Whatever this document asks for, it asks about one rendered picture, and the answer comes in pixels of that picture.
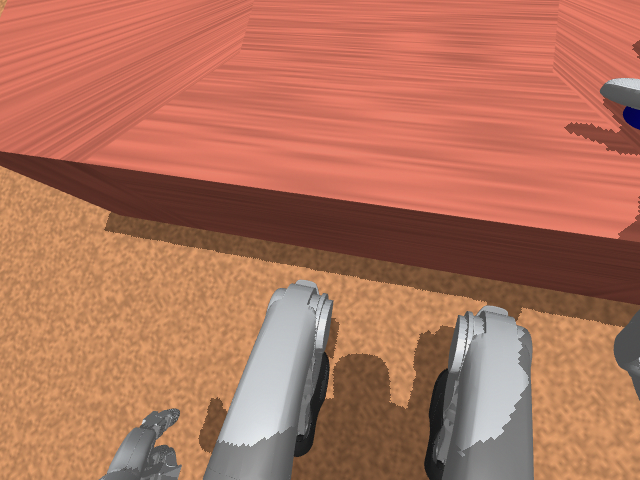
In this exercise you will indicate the left robot foot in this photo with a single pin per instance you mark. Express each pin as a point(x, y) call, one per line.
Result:
point(304, 442)

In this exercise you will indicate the right robot foot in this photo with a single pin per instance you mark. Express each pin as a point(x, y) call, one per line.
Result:
point(434, 468)

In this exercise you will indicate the can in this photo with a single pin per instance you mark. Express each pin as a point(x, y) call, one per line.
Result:
point(632, 117)

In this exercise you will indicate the left robot hand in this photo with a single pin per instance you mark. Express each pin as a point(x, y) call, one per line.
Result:
point(138, 455)

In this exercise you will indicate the right robot hand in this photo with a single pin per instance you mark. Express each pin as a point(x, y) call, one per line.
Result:
point(624, 91)

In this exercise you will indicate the right robot arm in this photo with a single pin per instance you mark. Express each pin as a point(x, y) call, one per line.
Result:
point(627, 350)

